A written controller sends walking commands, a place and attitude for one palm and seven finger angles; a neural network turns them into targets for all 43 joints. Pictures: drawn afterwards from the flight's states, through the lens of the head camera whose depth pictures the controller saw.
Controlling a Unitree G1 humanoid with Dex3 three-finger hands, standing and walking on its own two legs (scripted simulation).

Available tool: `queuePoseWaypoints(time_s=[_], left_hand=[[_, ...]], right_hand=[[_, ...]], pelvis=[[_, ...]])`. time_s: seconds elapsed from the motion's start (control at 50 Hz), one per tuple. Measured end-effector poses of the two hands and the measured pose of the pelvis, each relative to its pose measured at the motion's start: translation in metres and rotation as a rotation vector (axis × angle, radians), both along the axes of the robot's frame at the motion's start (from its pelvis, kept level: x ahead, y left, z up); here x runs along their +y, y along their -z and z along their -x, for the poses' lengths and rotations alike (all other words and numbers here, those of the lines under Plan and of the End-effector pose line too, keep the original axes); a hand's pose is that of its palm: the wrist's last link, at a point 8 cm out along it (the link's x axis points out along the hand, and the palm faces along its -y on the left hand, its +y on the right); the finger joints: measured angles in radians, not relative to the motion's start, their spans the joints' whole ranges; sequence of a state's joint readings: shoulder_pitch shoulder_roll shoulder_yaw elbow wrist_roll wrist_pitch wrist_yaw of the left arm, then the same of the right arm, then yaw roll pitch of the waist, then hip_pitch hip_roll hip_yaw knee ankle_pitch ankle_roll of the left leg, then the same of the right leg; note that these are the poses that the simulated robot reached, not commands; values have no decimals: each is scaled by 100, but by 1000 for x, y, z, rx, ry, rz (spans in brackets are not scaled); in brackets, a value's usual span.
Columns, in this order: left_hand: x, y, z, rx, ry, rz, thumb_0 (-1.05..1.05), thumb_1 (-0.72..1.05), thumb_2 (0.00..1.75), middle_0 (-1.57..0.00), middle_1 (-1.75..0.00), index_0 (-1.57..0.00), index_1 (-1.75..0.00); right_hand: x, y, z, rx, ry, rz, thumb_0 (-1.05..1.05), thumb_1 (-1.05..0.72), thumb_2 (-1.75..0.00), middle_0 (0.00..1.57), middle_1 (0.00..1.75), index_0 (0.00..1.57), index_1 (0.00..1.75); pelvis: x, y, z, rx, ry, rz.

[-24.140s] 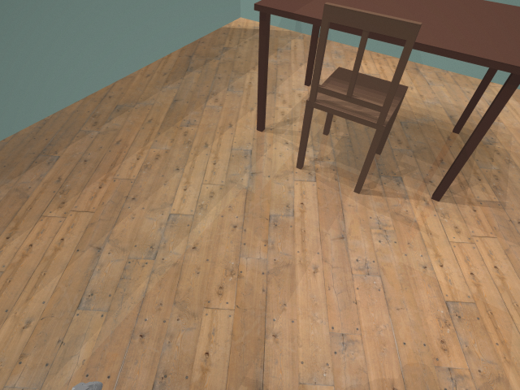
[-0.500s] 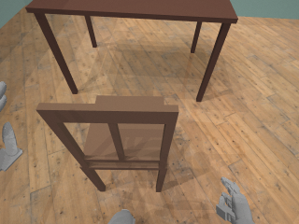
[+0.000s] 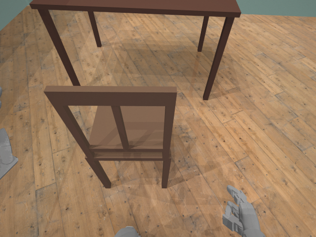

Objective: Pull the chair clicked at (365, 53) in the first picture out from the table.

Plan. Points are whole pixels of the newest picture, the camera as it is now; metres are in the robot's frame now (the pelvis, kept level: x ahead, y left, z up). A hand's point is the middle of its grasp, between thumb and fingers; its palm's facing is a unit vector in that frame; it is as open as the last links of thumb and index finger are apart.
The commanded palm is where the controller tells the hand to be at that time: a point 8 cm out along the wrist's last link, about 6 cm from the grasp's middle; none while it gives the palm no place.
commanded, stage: stop stepping back and stand still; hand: left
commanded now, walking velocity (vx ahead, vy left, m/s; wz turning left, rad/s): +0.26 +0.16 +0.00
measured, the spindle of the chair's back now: (121, 128) +0.46 +0.17 -0.10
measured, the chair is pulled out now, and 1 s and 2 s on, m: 0.61 0.61 0.61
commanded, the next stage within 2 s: let the arm hang, fingers relaxed in 0.68 s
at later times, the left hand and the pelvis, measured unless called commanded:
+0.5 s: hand out of the picture +0.12 +0.28 +0.17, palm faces +0.53 -0.74 -0.42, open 7.4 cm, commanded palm +0.06 +0.31 +0.19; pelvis -0.06 +0.00 +0.01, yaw +3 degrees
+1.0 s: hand out of the picture +0.09 +0.20 -0.13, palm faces +0.09 -0.97 -0.22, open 7.4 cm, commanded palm none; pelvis -0.03 +0.02 +0.00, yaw +4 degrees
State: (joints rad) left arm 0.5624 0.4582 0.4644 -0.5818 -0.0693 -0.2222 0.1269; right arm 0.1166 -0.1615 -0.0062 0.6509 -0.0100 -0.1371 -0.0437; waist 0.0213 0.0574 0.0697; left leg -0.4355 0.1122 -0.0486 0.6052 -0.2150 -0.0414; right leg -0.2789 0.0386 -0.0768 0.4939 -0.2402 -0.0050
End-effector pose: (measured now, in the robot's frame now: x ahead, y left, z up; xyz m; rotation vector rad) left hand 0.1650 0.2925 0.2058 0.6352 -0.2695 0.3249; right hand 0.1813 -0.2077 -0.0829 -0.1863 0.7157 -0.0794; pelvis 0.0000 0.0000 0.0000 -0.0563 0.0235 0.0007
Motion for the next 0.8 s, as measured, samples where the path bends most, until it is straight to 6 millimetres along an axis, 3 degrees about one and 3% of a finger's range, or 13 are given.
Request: queuePoseWaypoints(time_s=[0.08,0.2,0.32,0.42,0.54,0.78,0.8], left_hand=[[-7,12,24,60,-36,54,1,89,90,-22,-30,-22,-30],[6,29,53,69,-108,120,1,89,90,-22,-30,-22,-30],[16,17,80,-25,-115,116,1,89,90,-22,-30,-22,-30],[22,10,92,-67,-141,92,1,89,90,-21,-30,-22,-30],[21,21,93,-40,-174,137,1,89,90,-21,-30,-21,-30],[26,22,68,-11,-155,133,1,89,90,-21,-30,-22,-30],[28,29,62,17,-148,122,1,89,90,-21,-30,-21,-30]], right_hand=[[-23,-1,34,44,64,6,1,-90,-90,20,30,21,30],[-53,-11,79,56,111,115,1,-90,-90,20,30,20,30],[-53,-23,107,33,121,138,1,-90,-90,20,30,20,30],[-37,-14,111,11,92,79,1,-90,-90,20,30,20,30],[-15,-4,107,24,47,23,1,-90,-90,20,30,20,30],[-7,-12,79,29,21,38,1,-90,-90,20,30,20,30],[-8,-10,75,31,6,35,1,-90,-90,20,30,20,30]], pelvis=[[-6,-4,17,6,10,-50],[-4,-4,33,-6,-31,-54],[1,-8,50,-50,-39,-52],[2,-5,59,-71,-47,-43],[3,-5,61,-74,-50,-36],[8,-10,42,-50,-45,-38],[9,-9,40,-38,-53,-38]])
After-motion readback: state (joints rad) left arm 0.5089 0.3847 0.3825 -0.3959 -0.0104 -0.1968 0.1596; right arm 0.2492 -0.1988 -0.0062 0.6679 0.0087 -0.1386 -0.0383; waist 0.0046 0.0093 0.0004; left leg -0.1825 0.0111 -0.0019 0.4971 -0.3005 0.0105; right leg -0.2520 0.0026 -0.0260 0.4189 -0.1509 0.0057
